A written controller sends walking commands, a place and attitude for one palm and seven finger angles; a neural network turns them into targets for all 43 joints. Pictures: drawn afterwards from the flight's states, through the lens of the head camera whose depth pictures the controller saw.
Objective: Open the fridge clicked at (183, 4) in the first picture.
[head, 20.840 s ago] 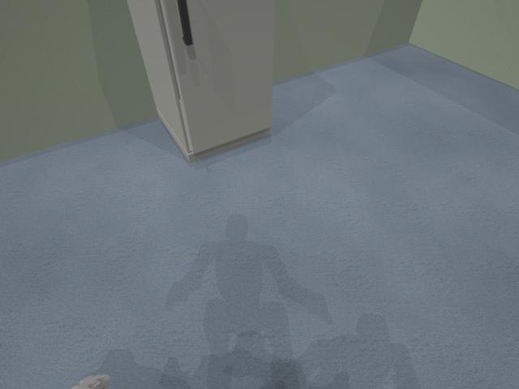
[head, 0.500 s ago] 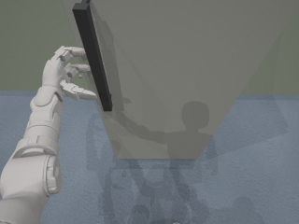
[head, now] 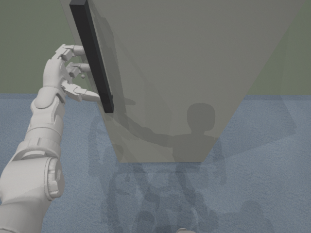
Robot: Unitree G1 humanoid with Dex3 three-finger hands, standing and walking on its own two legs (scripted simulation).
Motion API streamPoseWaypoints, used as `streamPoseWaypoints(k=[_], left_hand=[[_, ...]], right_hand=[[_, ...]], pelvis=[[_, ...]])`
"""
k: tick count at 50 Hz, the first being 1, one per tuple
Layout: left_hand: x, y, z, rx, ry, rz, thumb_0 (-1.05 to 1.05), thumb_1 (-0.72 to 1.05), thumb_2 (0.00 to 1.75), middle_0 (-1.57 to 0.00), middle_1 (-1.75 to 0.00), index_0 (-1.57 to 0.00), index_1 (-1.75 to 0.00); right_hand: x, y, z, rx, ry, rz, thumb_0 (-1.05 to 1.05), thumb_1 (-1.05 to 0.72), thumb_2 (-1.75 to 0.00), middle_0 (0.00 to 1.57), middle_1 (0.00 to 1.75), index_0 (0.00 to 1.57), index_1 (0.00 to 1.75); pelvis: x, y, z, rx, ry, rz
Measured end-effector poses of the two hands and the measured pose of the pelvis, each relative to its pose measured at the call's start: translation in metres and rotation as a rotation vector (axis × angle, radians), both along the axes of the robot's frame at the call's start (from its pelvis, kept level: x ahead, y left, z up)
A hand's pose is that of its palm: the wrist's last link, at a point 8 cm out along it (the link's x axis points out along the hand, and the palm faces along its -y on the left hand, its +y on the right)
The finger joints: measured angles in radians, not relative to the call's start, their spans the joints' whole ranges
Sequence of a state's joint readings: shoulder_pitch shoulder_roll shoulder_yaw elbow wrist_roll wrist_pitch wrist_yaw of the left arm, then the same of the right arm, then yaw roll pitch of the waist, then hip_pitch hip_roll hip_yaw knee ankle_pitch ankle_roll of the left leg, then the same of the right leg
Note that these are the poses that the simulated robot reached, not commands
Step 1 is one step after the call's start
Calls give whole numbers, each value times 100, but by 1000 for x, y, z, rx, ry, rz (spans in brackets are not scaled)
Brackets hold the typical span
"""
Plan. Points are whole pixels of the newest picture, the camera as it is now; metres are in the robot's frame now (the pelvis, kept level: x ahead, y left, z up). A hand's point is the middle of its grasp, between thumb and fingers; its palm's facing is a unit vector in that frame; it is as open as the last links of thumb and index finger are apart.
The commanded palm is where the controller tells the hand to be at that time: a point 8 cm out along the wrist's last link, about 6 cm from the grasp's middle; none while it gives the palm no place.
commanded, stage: slide the fingers in behind the handle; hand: left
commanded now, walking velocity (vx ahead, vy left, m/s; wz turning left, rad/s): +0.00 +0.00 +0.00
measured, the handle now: (99, 65) +0.52 +0.13 +0.13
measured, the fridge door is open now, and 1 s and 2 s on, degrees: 0 0 0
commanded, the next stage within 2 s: grip the handle and tug to test in 1.50 s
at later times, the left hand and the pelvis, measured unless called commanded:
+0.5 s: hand (87, 78) +0.47 +0.16 +0.13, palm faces -0.05 -1.00 +0.02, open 14.0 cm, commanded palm +0.44 +0.21 +0.13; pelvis +0.01 +0.00 +0.00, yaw +0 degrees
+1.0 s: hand (96, 80) +0.46 +0.14 +0.13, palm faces -0.04 -1.00 +0.01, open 14.0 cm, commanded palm +0.44 +0.19 +0.13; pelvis +0.00 +0.00 +0.00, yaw +0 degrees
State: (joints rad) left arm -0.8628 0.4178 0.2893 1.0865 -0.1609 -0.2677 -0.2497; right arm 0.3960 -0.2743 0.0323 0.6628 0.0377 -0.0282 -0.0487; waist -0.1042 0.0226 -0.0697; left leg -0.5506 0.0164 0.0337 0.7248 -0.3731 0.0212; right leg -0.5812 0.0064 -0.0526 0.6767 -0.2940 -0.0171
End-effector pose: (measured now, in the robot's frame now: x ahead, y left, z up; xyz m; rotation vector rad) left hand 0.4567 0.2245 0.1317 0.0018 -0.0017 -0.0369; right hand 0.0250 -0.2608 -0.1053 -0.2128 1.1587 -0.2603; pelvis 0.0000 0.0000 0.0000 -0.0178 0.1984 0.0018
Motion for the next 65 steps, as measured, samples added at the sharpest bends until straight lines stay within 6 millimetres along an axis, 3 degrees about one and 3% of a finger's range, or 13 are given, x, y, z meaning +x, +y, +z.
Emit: streamPoseWaypoints(k=[7, 15, 28, 47, 65], left_hand=[[-4, -9, -3, -17, -1, -7, -1, -50, 30, -30, -121, -31, -120], [-6, -2, -4, -2, -4, 19, -1, -50, 30, -31, -120, -30, -120], [-6, -14, -5, -25, 9, -11, -1, -50, 30, -30, -120, -30, -120], [-13, -31, -2, -17, 3, -3, -1, -50, 30, -30, -120, -30, -120], [-3, -46, -2, -1, 3, 3, -1, -50, 30, -31, -120, -30, -120]], right_hand=[[14, 3, 2, 11, -43, 2, 0, -90, -90, 20, 30, 21, 30], [29, 4, 5, 10, -79, 14, 0, -90, -90, 20, 30, 21, 30], [39, 7, 5, 14, -84, 27, 0, -90, -90, 20, 30, 21, 30], [36, 11, 3, 34, -95, 28, 0, -90, -90, 20, 30, 21, 30], [13, 3, -1, 29, -54, -3, 0, -90, -90, 20, 30, 20, 30]], pelvis=[[3, 0, 1, 2, -8, -10], [5, 0, 2, 2, -14, -10], [9, 3, 2, 0, -14, -4], [3, 2, 3, 3, -37, -3], [0, -2, 2, 9, -23, -12]])
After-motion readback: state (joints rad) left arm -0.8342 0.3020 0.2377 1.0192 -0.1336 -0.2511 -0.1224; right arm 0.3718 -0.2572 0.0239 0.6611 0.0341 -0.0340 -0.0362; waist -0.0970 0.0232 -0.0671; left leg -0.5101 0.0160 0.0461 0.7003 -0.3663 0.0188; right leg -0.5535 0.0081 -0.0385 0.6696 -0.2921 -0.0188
